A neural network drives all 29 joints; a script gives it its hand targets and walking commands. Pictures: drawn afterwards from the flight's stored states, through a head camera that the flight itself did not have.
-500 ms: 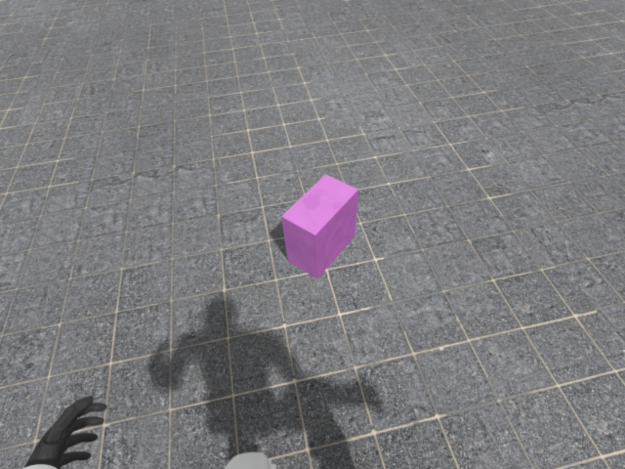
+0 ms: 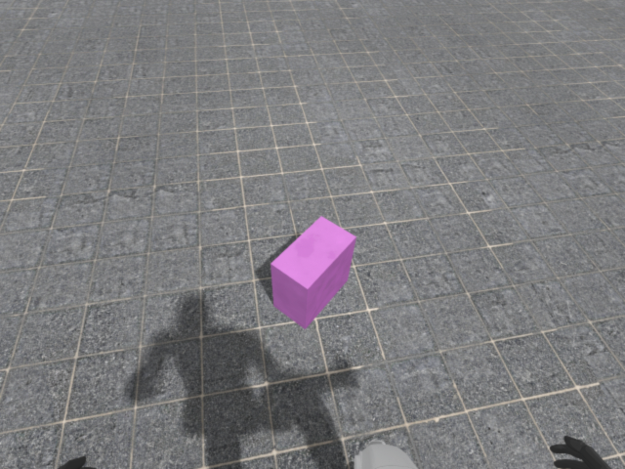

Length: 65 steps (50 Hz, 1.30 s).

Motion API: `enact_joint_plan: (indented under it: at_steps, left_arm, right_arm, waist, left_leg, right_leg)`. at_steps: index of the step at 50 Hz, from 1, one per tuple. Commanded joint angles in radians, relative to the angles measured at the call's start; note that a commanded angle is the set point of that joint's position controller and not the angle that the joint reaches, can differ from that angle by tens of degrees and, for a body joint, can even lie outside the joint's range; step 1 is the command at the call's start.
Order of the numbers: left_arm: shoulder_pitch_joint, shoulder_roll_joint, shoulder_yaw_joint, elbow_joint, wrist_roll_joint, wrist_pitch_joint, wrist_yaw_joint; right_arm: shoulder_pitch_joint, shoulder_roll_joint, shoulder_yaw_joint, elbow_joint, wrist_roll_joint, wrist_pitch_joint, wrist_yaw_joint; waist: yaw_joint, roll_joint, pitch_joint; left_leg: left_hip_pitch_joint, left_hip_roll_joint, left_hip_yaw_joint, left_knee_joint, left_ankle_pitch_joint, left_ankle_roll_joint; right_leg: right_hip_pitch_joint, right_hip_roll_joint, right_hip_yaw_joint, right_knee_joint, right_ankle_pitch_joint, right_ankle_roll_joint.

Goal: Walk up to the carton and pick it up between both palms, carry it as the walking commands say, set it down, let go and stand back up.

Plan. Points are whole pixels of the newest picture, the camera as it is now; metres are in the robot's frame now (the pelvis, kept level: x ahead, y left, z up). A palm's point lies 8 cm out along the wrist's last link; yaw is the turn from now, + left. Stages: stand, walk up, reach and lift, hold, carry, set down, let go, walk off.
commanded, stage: walk up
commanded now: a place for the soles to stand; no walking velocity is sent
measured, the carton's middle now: (313, 273) +0.81 -0.04 -0.63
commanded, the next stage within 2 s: none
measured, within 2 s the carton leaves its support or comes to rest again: neither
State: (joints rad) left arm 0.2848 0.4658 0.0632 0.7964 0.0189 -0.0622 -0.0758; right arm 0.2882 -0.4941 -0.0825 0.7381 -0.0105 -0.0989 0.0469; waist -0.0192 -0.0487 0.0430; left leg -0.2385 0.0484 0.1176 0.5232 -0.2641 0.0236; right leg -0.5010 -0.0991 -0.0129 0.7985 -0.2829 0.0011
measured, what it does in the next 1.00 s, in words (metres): walks ahead: right foot, then left foot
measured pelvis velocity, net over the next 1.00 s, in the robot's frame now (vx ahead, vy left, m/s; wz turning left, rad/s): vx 0.32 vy -0.04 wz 0.07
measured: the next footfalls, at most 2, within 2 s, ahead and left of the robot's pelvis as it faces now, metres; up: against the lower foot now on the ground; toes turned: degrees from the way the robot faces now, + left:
right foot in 0.10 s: +0.19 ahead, -0.15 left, +0.00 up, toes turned -4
left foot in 0.46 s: +0.30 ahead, +0.11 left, +0.00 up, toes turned +8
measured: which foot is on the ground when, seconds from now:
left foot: down 0.00-0.12, up 0.14-0.44, down 0.46-0.78, up 0.80-1.00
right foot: up 0.00-0.08, down 0.10-0.48, up 0.50-0.74, down 0.76-1.00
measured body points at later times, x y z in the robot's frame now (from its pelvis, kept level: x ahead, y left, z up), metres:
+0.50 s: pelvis +0.18 -0.02 -0.01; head +0.20 -0.01 +0.44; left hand +0.22 +0.34 -0.10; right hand +0.33 -0.35 -0.09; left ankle +0.26 +0.10 -0.74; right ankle +0.15 -0.15 -0.72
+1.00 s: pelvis +0.32 -0.04 -0.01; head +0.35 -0.05 +0.44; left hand +0.38 +0.33 -0.08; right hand +0.44 -0.36 -0.12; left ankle +0.37 +0.11 -0.71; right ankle +0.36 -0.16 -0.73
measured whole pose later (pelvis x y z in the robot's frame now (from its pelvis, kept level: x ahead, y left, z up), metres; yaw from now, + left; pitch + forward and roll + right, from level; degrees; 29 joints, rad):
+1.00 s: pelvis +0.32 -0.04 -0.01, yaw +4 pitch -1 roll +0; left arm 0.29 0.49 0.06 0.76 0.01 -0.09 0.00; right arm 0.27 -0.47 -0.06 0.78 -0.01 -0.03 0.03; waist 0.03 0.04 0.09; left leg -0.47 0.05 0.02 0.84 -0.37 0.02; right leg -0.34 -0.06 -0.07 0.66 -0.30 -0.01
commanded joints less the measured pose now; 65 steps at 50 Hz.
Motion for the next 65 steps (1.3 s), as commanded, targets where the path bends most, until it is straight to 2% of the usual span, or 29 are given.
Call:
enact_joint_plan:
  at_steps: [1, 5, 6, 7, 8, 10, 13, 20, 23, 24, 25, 26, 27, 30, 35, 38, 39, 40, 41, 45, 48, 52, 53, 54, 55, 56, 58, 60, 65]
  left_arm:
    - [-0.023, 0.156, 0.06, -0.053, 0.006, -0.016, -0.01]
    - [0.074, 0.188, 0.091, -0.014, 0.009, -0.032, 0.003]
    - [0.19, 0.23, 0.109, 0.005, 0.013, -0.042, 0.02]
    - [0.224, 0.344, 0.129, -0.022, 0.011, -0.053, 0.032]
    - [0.159, 0.335, 0.119, -0.049, -0.008, -0.053, 0.039]
    - [0.062, 0.275, 0.104, -0.074, -0.016, -0.052, 0.052]
    - [0.028, 0.23, 0.092, -0.087, -0.008, -0.05, 0.045]
    - [0.022, 0.26, 0.079, -0.113, -0.004, -0.037, 0.029]
    - [0.027, 0.203, 0.044, -0.117, -0.005, -0.03, 0.032]
    - [0.041, 0.154, 0.023, -0.125, -0.009, -0.032, 0.036]
    - [0.036, 0.137, 0.018, -0.144, -0.014, -0.028, 0.039]
    - [0.027, 0.207, 0.03, -0.116, -0.011, -0.016, 0.054]
    - [0.028, 0.215, 0.036, -0.099, -0.016, -0.016, 0.055]
    - [0.088, 0.193, 0.037, -0.057, -0.009, -0.022, 0.041]
    - [0.054, 0.154, 0.05, -0.053, -0.005, -0.03, 0.023]
    - [0.133, 0.175, 0.074, -0.009, 0.004, -0.039, 0.044]
    - [0.189, 0.207, 0.084, -0.006, 0.01, -0.047, 0.057]
    - [0.201, 0.325, 0.105, -0.036, 0.011, -0.055, 0.065]
    - [0.163, 0.324, 0.101, -0.051, -0.007, -0.055, 0.07]
    - [0.049, 0.242, 0.071, -0.072, -0.013, -0.045, 0.081]
    - [0.016, 0.223, 0.048, -0.075, -0.006, -0.034, 0.081]
    - [-0.035, 0.196, 0.015, -0.072, -0.018, -0.009, 0.086]
    - [-0.032, 0.158, -0.002, -0.072, -0.019, -0.005, 0.088]
    - [-0.007, 0.107, -0.021, -0.072, -0.027, 0.001, 0.088]
    - [-0.007, 0.132, -0.016, -0.029, -0.036, 0.014, 0.098]
    - [-0.008, 0.158, -0.006, -0.003, -0.03, 0.015, 0.101]
    - [0.007, 0.167, -0.003, 0.048, -0.021, 0.004, 0.1]
    - [-0.043, 0.201, -0.001, 0.072, -0.014, -0.011, 0.096]
    - [-0.12, 0.16, -0.027, 0.136, -0.027, -0.01, 0.093]
  right_arm:
    - [-0.018, -0.236, -0.059, -0.049, 0.001, -0.002, 0.004]
    - [-0.009, -0.182, -0.033, -0.044, -0.004, 0.015, 0.003]
    - [-0.009, -0.128, -0.016, -0.056, -0.007, 0.012, -0.001]
    - [-0.017, -0.103, -0.004, -0.081, 0.008, 0.009, -0.003]
    - [-0.027, -0.182, -0.016, -0.051, 0.015, 0.022, -0.019]
    - [0.041, -0.205, -0.025, -0.005, 0.022, 0.016, -0.019]
    - [0.098, -0.178, -0.025, 0.039, -0.001, 0.018, 0.002]
    - [-0.038, -0.13, -0.021, 0.005, 0.001, 0.017, 0.029]
    - [0.071, -0.163, -0.04, 0.041, 0.0, 0.002, 0.016]
    - [0.161, -0.221, -0.059, 0.055, -0.007, -0.005, 0.001]
    - [0.199, -0.318, -0.082, 0.031, -0.003, -0.01, -0.005]
    - [0.153, -0.301, -0.084, 0.011, 0.02, -0.01, -0.01]
    - [0.11, -0.265, -0.071, -0.001, 0.025, -0.005, -0.013]
    - [0.035, -0.212, -0.059, -0.032, 0.007, 0.004, -0.016]
    - [0.002, -0.225, -0.058, -0.065, -0.007, 0.016, 0.001]
    - [-0.012, -0.154, -0.028, -0.077, -0.003, 0.038, -0.001]
    - [-0.006, -0.09, -0.008, -0.088, -0.002, 0.04, -0.007]
    - [-0.016, -0.086, -0.003, -0.102, 0.001, 0.043, -0.012]
    - [-0.024, -0.166, -0.02, -0.078, 0.005, 0.055, -0.027]
    - [0.085, -0.16, -0.029, -0.005, -0.005, 0.048, -0.026]
    - [0.044, -0.103, -0.013, 0.002, 0.003, 0.063, -0.022]
    - [0.031, -0.109, -0.011, 0.043, 0.001, 0.06, -0.031]
    - [0.031, -0.141, -0.018, 0.055, -0.007, 0.054, -0.035]
    - [-0.018, -0.201, -0.022, 0.041, -0.011, 0.045, -0.038]
    - [-0.07, -0.219, -0.023, 0.038, 0.007, 0.048, -0.037]
    - [-0.104, -0.208, -0.017, 0.046, 0.005, 0.054, -0.037]
    - [-0.189, -0.17, 0.005, 0.064, 0.007, 0.069, -0.035]
    - [-0.195, -0.122, 0.024, 0.099, 0.013, 0.07, -0.032]
    - [-0.244, -0.115, 0.03, 0.174, 0.018, 0.068, -0.032]
  waist:
    - [-0.005, 0.223, 0.015]
    - [0.061, 0.066, -0.029]
    - [0.129, -0.102, -0.064]
    - [0.154, -0.291, -0.088]
    - [0.128, -0.098, -0.062]
    - [0.06, -0.04, -0.006]
    - [0.033, -0.112, 0.0]
    - [0.055, -0.111, 0.012]
    - [-0.018, 0.021, -0.053]
    - [-0.072, 0.191, -0.116]
    - [-0.095, 0.339, -0.105]
    - [-0.078, 0.163, -0.089]
    - [-0.047, 0.13, -0.045]
    - [-0.009, 0.213, -0.006]
    - [0.002, 0.246, -0.008]
    - [0.06, 0.106, -0.035]
    - [0.094, -0.048, -0.043]
    - [0.107, -0.207, -0.043]
    - [0.099, -0.062, -0.028]
    - [0.035, -0.091, -0.016]
    - [0.032, -0.128, -0.047]
    - [0.003, -0.109, -0.082]
    - [-0.006, -0.033, -0.095]
    - [0.018, 0.158, -0.107]
    - [0.017, 0.189, -0.1]
    - [0.022, 0.16, -0.084]
    - [0.06, 0.143, -0.057]
    - [0.03, 0.091, -0.053]
    - [0.026, 0.106, -0.09]
  left_leg:
    - [-0.111, 0.205, -0.18, -0.255, -0.203, 0.187]
    - [-0.254, 0.152, -0.121, 0.015, -0.282, 0.136]
    - [-0.367, 0.09, -0.062, 0.313, -0.164, 0.101]
    - [-0.58, -0.064, -0.064, 0.599, -0.273, 0.041]
    - [-0.57, -0.017, -0.251, 0.689, -0.24, 0.032]
    - [-0.51, 0.051, -0.261, 0.615, -0.122, 0.016]
    - [-0.348, 0.05, -0.162, 0.44, -0.073, -0.02]
    - [-0.162, 0.01, -0.031, 0.123, 0.02, -0.01]
    - [0.149, -0.029, -0.038, -0.012, 0.004, 0.024]
    - [0.302, 0.108, -0.262, -0.107, -0.177, 0.079]
    - [0.373, 0.353, -0.731, -0.267, -0.367, 0.211]
    - [0.287, 0.384, -0.721, -0.251, -0.317, 0.284]
    - [0.218, 0.351, -0.616, -0.226, -0.191, 0.282]
    - [0.064, 0.236, -0.333, -0.192, 0.033, 0.215]
    - [-0.109, 0.199, -0.232, -0.176, -0.076, 0.208]
    - [-0.297, 0.12, -0.142, 0.068, -0.182, 0.132]
    - [-0.393, 0.059, -0.081, 0.29, -0.182, 0.089]
    - [-0.545, -0.052, -0.059, 0.527, -0.301, 0.032]
    - [-0.525, -0.003, -0.22, 0.613, -0.293, 0.023]
    - [-0.371, 0.044, -0.162, 0.486, -0.159, -0.009]
    - [-0.18, 0.014, -0.091, 0.323, -0.106, -0.014]
    - [0.022, -0.043, -0.063, 0.086, 0.047, 0.017]
    - [0.08, 0.017, -0.151, 0.025, 0.116, 0.039]
    - [0.072, 0.216, -0.42, -0.063, 0.154, 0.1]
    - [-0.028, 0.277, -0.488, -0.106, 0.091, 0.199]
    - [-0.072, 0.252, -0.457, -0.096, 0.059, 0.204]
    - [-0.151, 0.157, -0.321, -0.047, 0.026, 0.113]
    - [-0.128, 0.08, -0.237, 0.007, 0.027, 0.042]
    - [0.005, 0.102, -0.226, -0.021, 0.189, 0.048]
  right_leg:
    - [0.091, 0.025, -0.05, -0.113, 0.068, -0.002]
    - [0.393, 0.085, -0.056, -0.239, 0.005, -0.029]
    - [0.524, -0.016, 0.125, -0.341, -0.18, -0.079]
    - [0.567, -0.316, 0.659, -0.587, -0.425, -0.207]
    - [0.499, -0.343, 0.661, -0.576, -0.396, -0.251]
    - [0.395, -0.266, 0.422, -0.526, -0.195, -0.245]
    - [0.286, -0.174, 0.171, -0.506, 0.065, -0.23]
    - [0.197, -0.167, 0.108, -0.498, -0.134, -0.213]
    - [0.078, -0.101, 0.032, -0.27, -0.079, -0.152]
    - [-0.041, -0.025, -0.052, 0.001, -0.015, -0.098]
    - [-0.277, 0.109, -0.071, 0.252, -0.235, -0.037]
    - [-0.26, 0.058, 0.072, 0.349, -0.217, -0.033]
    - [-0.253, 0.034, 0.095, 0.355, -0.182, -0.03]
    - [-0.109, -0.001, 0.044, 0.141, -0.116, -0.011]
    - [0.113, 0.046, -0.063, -0.096, -0.027, -0.013]
    - [0.39, 0.098, -0.059, -0.225, 0.037, -0.034]
    - [0.453, -0.03, 0.15, -0.346, -0.134, -0.085]
    - [0.437, -0.325, 0.63, -0.553, -0.334, -0.222]
    - [0.399, -0.352, 0.636, -0.532, -0.254, -0.279]
    - [0.299, -0.206, 0.247, -0.397, 0.288, -0.232]
    - [0.198, -0.158, 0.102, -0.322, 0.514, -0.217]
    - [0.094, -0.11, 0.06, -0.186, 0.284, -0.147]
    - [0.047, -0.091, 0.043, -0.132, 0.164, -0.102]
    - [-0.009, 0.001, -0.01, -0.034, -0.024, -0.034]
    - [0.082, 0.056, -0.032, -0.018, -0.226, -0.02]
    - [0.129, 0.052, -0.013, -0.057, -0.238, -0.026]
    - [0.237, 0.035, 0.004, -0.214, -0.076, -0.037]
    - [0.225, -0.032, 0.1, -0.283, 0.027, -0.067]
    - [0.237, -0.015, 0.053, -0.303, 0.162, -0.045]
